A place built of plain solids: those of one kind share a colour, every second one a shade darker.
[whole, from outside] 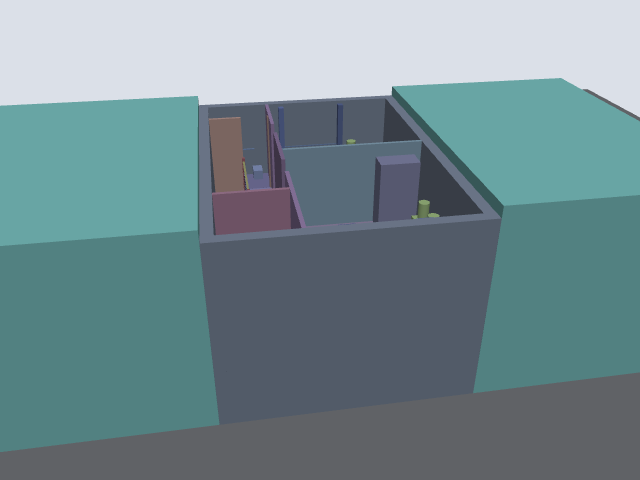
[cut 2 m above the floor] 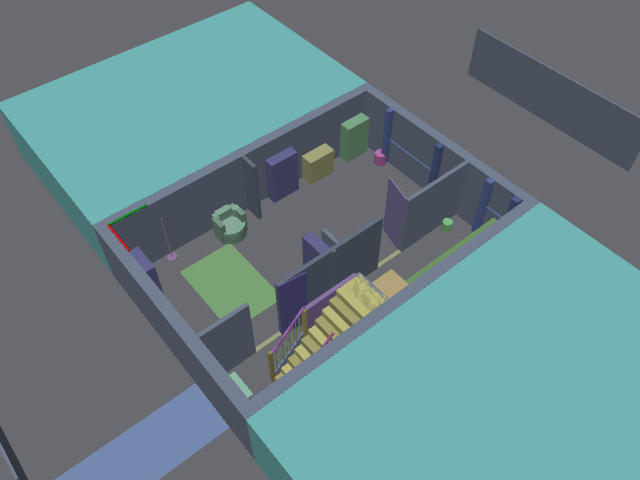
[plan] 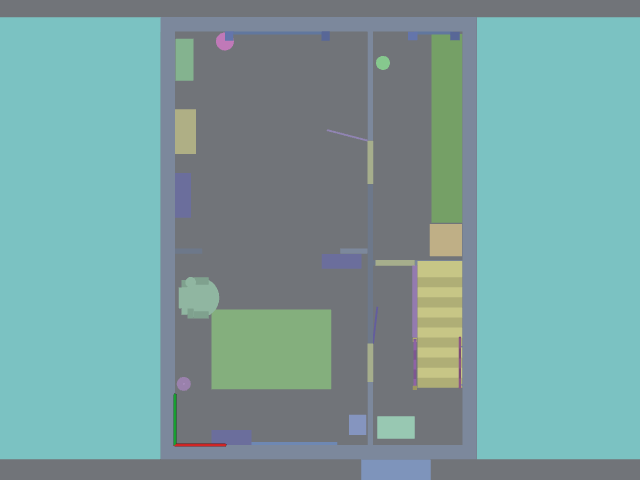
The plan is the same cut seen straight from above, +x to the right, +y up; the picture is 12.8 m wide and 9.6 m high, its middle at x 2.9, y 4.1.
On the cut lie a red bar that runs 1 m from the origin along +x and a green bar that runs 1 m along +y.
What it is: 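A mid-terrace two-storey house, 5.7 m wide inside and 8.3 m deep; a hall 1.79 m wide with a straight stair of 13 risers of 201 mm on goings of 201 mm; a through lounge; upstairs three bedrooms and a bathroom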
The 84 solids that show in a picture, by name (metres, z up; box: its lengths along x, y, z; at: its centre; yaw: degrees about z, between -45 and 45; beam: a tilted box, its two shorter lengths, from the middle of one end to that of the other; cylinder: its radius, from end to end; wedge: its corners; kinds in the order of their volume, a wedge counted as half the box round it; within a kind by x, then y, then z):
{
 "neighbour_house_1": {"box": [6.0, 8.85, 5.33], "at": [-3.29, 4.14, 2.62]},
 "neighbour_house_2": {"box": [6.0, 8.85, 5.33], "at": [9.04, 4.14, 2.62]},
 "wall_1": {"box": [0.29, 8.85, 5.03], "at": [-0.14, 4.14, 2.47]},
 "wall_2": {"box": [0.55, 0.11, 2.52], "at": [0.27, 3.88, 1.21]},
 "wall_3": {"box": [4.13, 0.06, 1.05], "at": [1.72, -4.19, 0.47]},
 "wall_4": {"box": [6.33, 0.29, 5.03], "at": [2.87, -0.14, 2.47]},
 "wall_5": {"box": [6.33, 0.29, 5.03], "at": [2.87, 8.41, 2.47]},
 "wall_6": {"box": [6.45, 0.06, 1.85], "at": [2.87, 13.61, 0.88]},
 "wall_7": {"box": [0.55, 0.11, 2.52], "at": [3.58, 3.88, 1.21]},
 "wall_8": {"box": [0.11, 1.26, 2.52], "at": [3.91, 0.63, 1.21]},
 "wall_9": {"box": [0.11, 3.19, 2.52], "at": [3.91, 3.62, 1.21]},
 "wall_10": {"box": [0.11, 2.18, 2.52], "at": [3.91, 7.18, 1.21]},
 "wall_11": {"box": [0.05, 0.11, 2.52], "at": [3.98, 3.64, 1.21]},
 "wall_12": {"box": [0.95, 0.11, 2.52], "at": [5.27, 3.64, 1.21]},
 "wall_13": {"box": [0.29, 8.85, 5.03], "at": [5.89, 4.14, 2.47]},
 "tread_1": {"box": [0.9, 2.45, 0.22], "at": [5.3, 2.37, 0.09]},
 "tread_2": {"box": [0.9, 2.25, 0.42], "at": [5.3, 2.47, 0.19]},
 "tread_3": {"box": [0.9, 2.04, 0.62], "at": [5.3, 2.57, 0.29]},
 "tread_4": {"box": [0.9, 1.84, 0.82], "at": [5.3, 2.67, 0.39]},
 "tread_5": {"box": [0.9, 1.64, 1.02], "at": [5.3, 2.77, 0.49]},
 "tread_6": {"box": [0.9, 1.44, 1.23], "at": [5.3, 2.87, 0.59]},
 "tread_7": {"box": [0.9, 1.24, 1.43], "at": [5.3, 2.97, 0.69]},
 "tread_8": {"box": [0.9, 1.04, 1.63], "at": [5.3, 3.07, 0.79]},
 "tread_9": {"box": [0.9, 0.84, 1.83], "at": [5.3, 3.17, 0.89]},
 "tread_10": {"box": [0.9, 0.64, 2.03], "at": [5.3, 3.27, 0.99]},
 "tread_11": {"box": [0.9, 0.44, 2.23], "at": [5.3, 3.37, 1.1]},
 "tread_12": {"box": [0.9, 0.33, 2.43], "at": [5.3, 3.52, 1.2]},
 "upper_floor_rooms_1": {"box": [3.97, 8.28, 0.14], "at": [1.98, 4.14, 2.54]},
 "ground_1": {"box": [1.39, 3.87, 0.5], "at": [4.42, -2.22, -0.25]},
 "landing_wall_1": {"box": [0.11, 1.85, 2.51], "at": [3.91, 0.93, 3.73]},
 "landing_wall_2": {"box": [0.11, 2.01, 2.51], "at": [3.91, 3.58, 3.73]},
 "landing_wall_3": {"box": [0.11, 2.95, 2.51], "at": [3.91, 6.8, 3.73]},
 "wardrobe_bed_1": {"box": [1.1, 0.6, 2.05], "at": [0.74, 4.23, 3.59]},
 "shelf_1": {"box": [0.32, 0.9, 1.5], "at": [0.16, 4.99, 0.7]},
 "shelf_2": {"box": [0.8, 0.3, 1.76], "at": [1.13, 0.15, 0.83]},
 "shelf_3": {"box": [0.8, 0.3, 1.69], "at": [3.33, 3.67, 0.8]},
 "bedrooms_wall_1": {"box": [3.85, 0.11, 2.51], "at": [1.93, 3.88, 3.73]},
 "fridge_freezer_1": {"box": [0.65, 0.65, 1.85], "at": [5.42, 4.1, 0.88]},
 "slotfit_front_seat_1": {"box": [0.2, 0.23, 0.76], "at": [0.18, 2.84, 0.33]},
 "slotfit_front_seat_2": {"box": [0.2, 0.2, 0.76], "at": [0.18, 3.05, 0.33]},
 "slotfit_front_seat_3": {"box": [0.12, 0.2, 0.76], "at": [0.31, 2.63, 0.33]},
 "slotfit_front_seat_4": {"cylinder": 0.11, "from": [0.31, 3.25, -0.05], "to": [0.31, 3.25, 0.71]},
 "slotfit_front_seat_5": {"cylinder": 0.41, "from": [0.48, 2.95, -0.05], "to": [0.48, 2.95, 0.42]},
 "slotfit_front_seat_6": {"cylinder": 0.41, "from": [0.48, 2.95, -0.05], "to": [0.48, 2.95, 0.32]},
 "slotfit_front_seat_7": {"box": [0.3, 0.15, 0.76], "at": [0.53, 2.6, 0.33]},
 "slotfit_front_seat_8": {"box": [0.3, 0.15, 0.76], "at": [0.53, 3.28, 0.33]},
 "bath_wall_1": {"box": [1.79, 0.11, 2.51], "at": [4.85, 6.32, 3.73]},
 "slotfit_storage_1": {"box": [0.36, 0.84, 1.34], "at": [0.19, 7.71, 0.62]},
 "stair_bulkhead_1": {"box": [0.11, 1.44, 2.52], "at": [4.79, 2.87, 1.21]},
 "curtains_curtains_1": {"box": [0.17, 0.19, 2.23], "at": [1.08, 8.18, 1.16]},
 "curtains_curtains_2": {"box": [0.17, 0.19, 1.44], "at": [1.53, 0.09, 4.17]},
 "curtains_curtains_3": {"box": [0.17, 0.19, 2.23], "at": [3.01, 8.18, 1.16]},
 "curtains_curtains_4": {"box": [0.17, 0.19, 1.44], "at": [3.46, 0.09, 4.17]},
 "curtains_curtains_5": {"box": [0.19, 0.17, 2.23], "at": [4.76, 8.18, 1.16]},
 "curtains_curtains_6": {"box": [0.19, 0.17, 2.23], "at": [5.6, 8.18, 1.16]},
 "dresser_1": {"box": [0.42, 0.9, 0.92], "at": [0.21, 6.27, 0.41]},
 "upper_floor_box_1": {"box": [1.8, 1.16, 0.14], "at": [4.86, 0.58, 2.54]},
 "box_wall_1": {"box": [0.05, 0.11, 2.51], "at": [3.98, 1.12, 3.73]},
 "box_wall_2": {"box": [0.95, 0.11, 2.51], "at": [5.27, 1.12, 3.73]},
 "laid_rug_front_room_1": {"box": [2.4, 1.6, 0.06], "at": [1.93, 1.91, -0.02]},
 "box_cardboard_1": {"box": [0.35, 0.41, 0.26], "at": [3.65, 0.4, 0.08]},
 "box_cardboard_2": {"box": [0.3, 0.55, 0.35], "at": [4.31, 0.2, 2.74]},
 "worktop_1": {"box": [0.62, 3.77, 0.04], "at": [5.44, 6.33, 0.88]},
 "door_leaf_kitchen_side_1": {"box": [0.84, 0.04, 2.05], "at": [3.44, 6.19, 0.97], "yaw": -14.5},
 "door_leaf_front_room_1": {"box": [0.04, 0.74, 2.05], "at": [4.0, 2.4, 0.97], "yaw": -6.8},
 "plant_pot_1": {"cylinder": 0.18, "from": [1.0, 8.07, 0.0], "to": [1.0, 8.07, 0.38]},
 "nightstand_1": {"cylinder": 0.15, "from": [0.15, 4.97, 3.16], "to": [0.15, 4.97, 3.63]},
 "flight_guard_string_1": {"wedge": [[4.78, 1.14, -0.02], [4.78, 1.14, 0.23], [4.78, 2.1, 0.94], [4.78, 2.1, 1.19], [4.82, 1.14, -0.02], [4.82, 1.14, 0.23], [4.82, 2.1, 0.94], [4.82, 2.1, 1.19]]},
 "laid_doormat_1": {"box": [0.75, 0.45, 0.06], "at": [4.42, 0.35, -0.02]},
 "flight_guard_newel_1": {"box": [0.09, 0.09, 1.3], "at": [4.8, 1.14, 0.6]},
 "flight_guard_newel_2": {"box": [0.09, 0.09, 1.29], "at": [4.8, 2.1, 1.57]},
 "threshold_1": {"box": [0.12, 0.77, 0.07], "at": [3.91, 1.65, -0.01]},
 "threshold_2": {"box": [0.12, 0.87, 0.07], "at": [3.91, 5.65, -0.01]},
 "threshold_3": {"box": [0.79, 0.12, 0.06], "at": [4.4, 3.64, -0.02]},
 "bin_waste_1": {"cylinder": 0.14, "from": [4.16, 7.64, 0.0], "to": [4.16, 7.64, 0.31]},
 "well_guard_newel_1": {"box": [0.09, 0.09, 1.15], "at": [4.8, 1.22, 3.14]},
 "window_board_1": {"box": [1.86, 0.06, 0.024], "at": [2.05, 8.24, 0.9]},
 "window_board_2": {"box": [1.86, 0.06, 0.024], "at": [2.31, 0.03, 0.9]},
 "window_board_3": {"box": [1.86, 0.06, 0.024], "at": [2.5, 0.03, 3.52]},
 "window_board_4": {"box": [0.8, 0.06, 0.024], "at": [5.18, 8.24, 1.05]},
 "well_guard_rail_1": {"box": [0.06, 2.32, 0.044], "at": [4.8, 2.38, 3.59]},
 "floor_lamp_1": {"cylinder": 0.14, "from": [0.17, 1.22, 0.0], "to": [0.17, 1.22, 0.03]},
 "floor_lamp_2": {"cylinder": 0.015, "from": [0.17, 1.22, 0.0], "to": [0.17, 1.22, 1.55]},
 "flight_guard_rail_1": {"beam": [0.06, 0.044], "from": [4.8, 1.91, 1.89], "to": [4.8, 2.1, 2.08]}
}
